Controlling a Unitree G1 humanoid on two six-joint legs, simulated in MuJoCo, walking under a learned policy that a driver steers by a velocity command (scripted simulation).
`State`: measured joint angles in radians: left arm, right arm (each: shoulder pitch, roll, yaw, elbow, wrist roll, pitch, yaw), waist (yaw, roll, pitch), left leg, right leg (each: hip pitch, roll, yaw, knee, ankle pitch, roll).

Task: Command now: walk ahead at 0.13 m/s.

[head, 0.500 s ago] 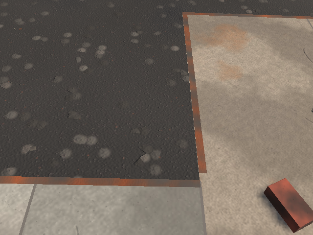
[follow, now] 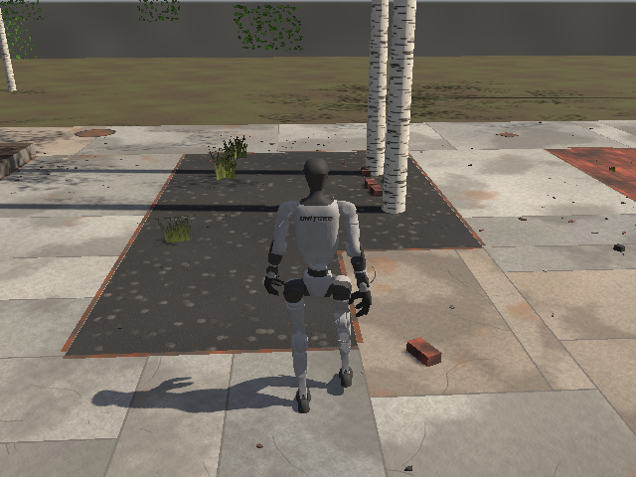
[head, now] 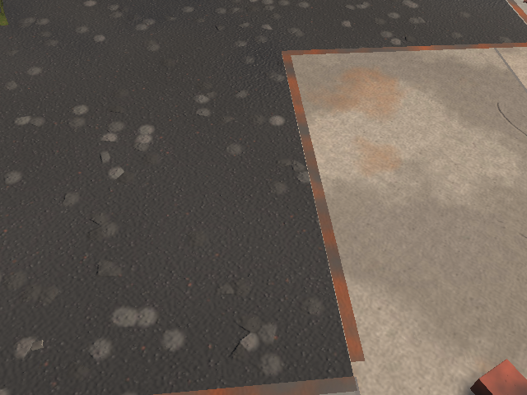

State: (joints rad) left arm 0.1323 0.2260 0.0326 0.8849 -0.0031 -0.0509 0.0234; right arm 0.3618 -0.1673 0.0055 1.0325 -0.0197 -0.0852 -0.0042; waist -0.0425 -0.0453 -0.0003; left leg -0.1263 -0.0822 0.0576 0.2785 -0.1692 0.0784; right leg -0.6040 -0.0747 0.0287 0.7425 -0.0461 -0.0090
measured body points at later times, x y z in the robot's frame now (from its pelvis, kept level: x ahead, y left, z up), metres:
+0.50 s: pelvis +0.07 -0.03 -0.02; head +0.09 -0.03 +0.43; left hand +0.16 +0.21 -0.16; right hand +0.06 -0.26 -0.17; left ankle -0.01 +0.07 -0.75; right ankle +0.13 -0.13 -0.75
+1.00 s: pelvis +0.06 -0.03 -0.01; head +0.07 -0.03 +0.44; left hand +0.12 +0.21 -0.17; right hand +0.01 -0.25 -0.17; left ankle -0.01 +0.07 -0.75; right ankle +0.13 -0.13 -0.75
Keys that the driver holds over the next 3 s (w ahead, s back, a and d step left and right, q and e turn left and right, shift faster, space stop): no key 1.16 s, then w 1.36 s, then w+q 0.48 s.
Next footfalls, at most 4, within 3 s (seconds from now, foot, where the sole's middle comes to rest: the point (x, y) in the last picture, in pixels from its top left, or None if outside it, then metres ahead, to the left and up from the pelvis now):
0.10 right None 0.17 -0.13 -0.78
2.00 left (232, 366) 0.59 0.07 -0.78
2.56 right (312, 263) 0.90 -0.17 -0.78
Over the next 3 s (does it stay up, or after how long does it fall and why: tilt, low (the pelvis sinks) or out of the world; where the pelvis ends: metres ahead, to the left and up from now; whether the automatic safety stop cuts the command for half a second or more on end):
stays up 0.95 -0.07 -0.01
